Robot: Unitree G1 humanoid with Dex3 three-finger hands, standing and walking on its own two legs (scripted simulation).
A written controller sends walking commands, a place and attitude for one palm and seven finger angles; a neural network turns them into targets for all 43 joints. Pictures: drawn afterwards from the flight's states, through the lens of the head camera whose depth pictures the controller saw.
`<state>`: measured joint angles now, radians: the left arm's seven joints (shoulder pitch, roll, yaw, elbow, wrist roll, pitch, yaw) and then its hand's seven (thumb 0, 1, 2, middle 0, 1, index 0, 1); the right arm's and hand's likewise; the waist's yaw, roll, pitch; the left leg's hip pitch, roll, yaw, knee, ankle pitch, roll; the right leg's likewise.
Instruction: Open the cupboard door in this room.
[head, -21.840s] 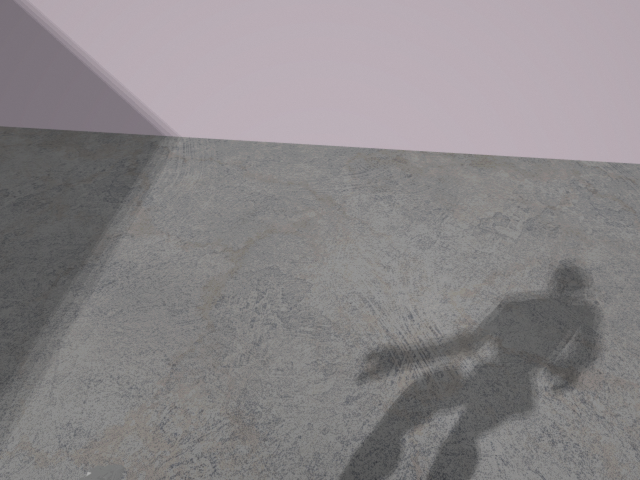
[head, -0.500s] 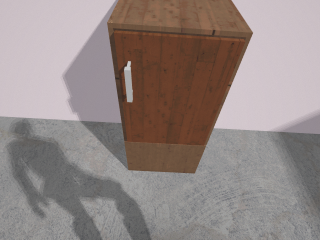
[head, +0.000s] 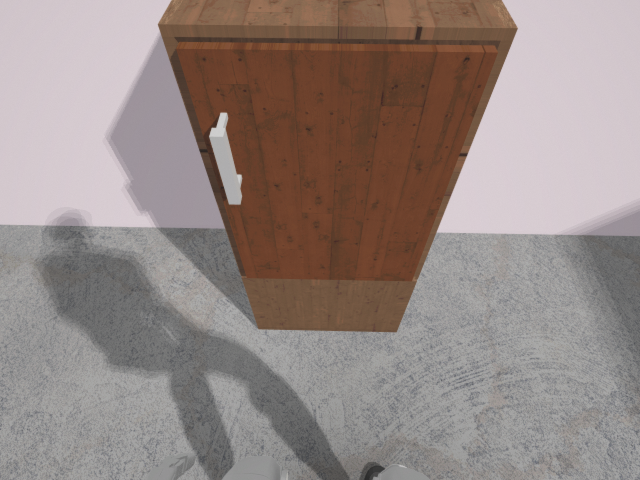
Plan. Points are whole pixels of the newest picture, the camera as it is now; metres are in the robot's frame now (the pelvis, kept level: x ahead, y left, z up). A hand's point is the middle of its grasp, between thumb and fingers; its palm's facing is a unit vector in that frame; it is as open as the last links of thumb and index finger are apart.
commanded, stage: come to a stop and stand still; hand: left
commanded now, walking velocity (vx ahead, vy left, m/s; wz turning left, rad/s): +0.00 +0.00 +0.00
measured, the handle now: (229, 160) +0.56 +0.18 +0.04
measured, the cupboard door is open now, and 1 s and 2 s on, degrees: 0 0 0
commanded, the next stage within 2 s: look again from close up in 0.56 s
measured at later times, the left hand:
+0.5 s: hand out of the picture -0.03 +0.25 -0.16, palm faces +0.02 -0.97 -0.23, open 7.4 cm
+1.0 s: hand out of the picture +0.02 +0.24 -0.16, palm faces +0.00 -0.98 -0.21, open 7.3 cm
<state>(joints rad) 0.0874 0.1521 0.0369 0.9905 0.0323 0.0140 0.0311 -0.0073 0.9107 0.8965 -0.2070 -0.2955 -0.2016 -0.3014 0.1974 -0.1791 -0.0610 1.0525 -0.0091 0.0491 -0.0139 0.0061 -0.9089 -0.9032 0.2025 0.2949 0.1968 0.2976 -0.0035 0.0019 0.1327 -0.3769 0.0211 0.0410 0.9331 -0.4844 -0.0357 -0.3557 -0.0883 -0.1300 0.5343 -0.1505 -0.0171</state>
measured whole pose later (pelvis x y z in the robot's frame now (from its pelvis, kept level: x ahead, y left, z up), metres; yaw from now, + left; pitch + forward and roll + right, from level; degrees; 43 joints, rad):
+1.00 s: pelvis +0.00 +0.07 +0.01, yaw -1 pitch -1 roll +0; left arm 0.28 0.15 -0.01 1.08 0.02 -0.01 0.03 0.01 0.92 0.90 -0.20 -0.29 -0.20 -0.30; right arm 0.31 -0.15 0.01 1.10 -0.01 -0.03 -0.02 0.01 -0.91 -0.90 0.20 0.30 0.20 0.30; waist -0.01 0.01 0.02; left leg -0.17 -0.07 0.11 0.40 -0.23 0.09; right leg -0.24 -0.02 0.01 0.46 -0.21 0.01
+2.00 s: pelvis +0.00 +0.01 -0.07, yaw +4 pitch +14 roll -2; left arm 0.28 0.32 0.30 0.13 -0.36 -0.37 -0.49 0.01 0.28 0.63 -0.25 -0.69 -0.24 -0.70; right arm 0.20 -0.21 0.04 0.57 0.03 -0.20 -0.04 0.01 -0.90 -0.90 0.21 0.30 0.20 0.30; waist 0.02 0.02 -0.12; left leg -0.82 0.01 -0.03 1.12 -0.53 0.01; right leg -0.81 0.03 -0.14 1.06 -0.49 -0.07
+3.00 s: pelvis +0.00 +0.06 -0.03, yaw +3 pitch +8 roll -3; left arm -0.08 0.46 0.42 0.42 -0.36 -0.22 -0.53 -0.02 -0.50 0.30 -0.30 -1.19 -0.30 -1.20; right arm 0.30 -0.28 0.05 0.56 0.05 -0.19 -0.07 0.01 -0.90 -0.90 0.21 0.30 0.20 0.30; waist 0.00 0.01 -0.08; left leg -0.57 -0.02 0.02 0.86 -0.43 0.07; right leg -0.56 0.01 -0.08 0.79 -0.36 -0.01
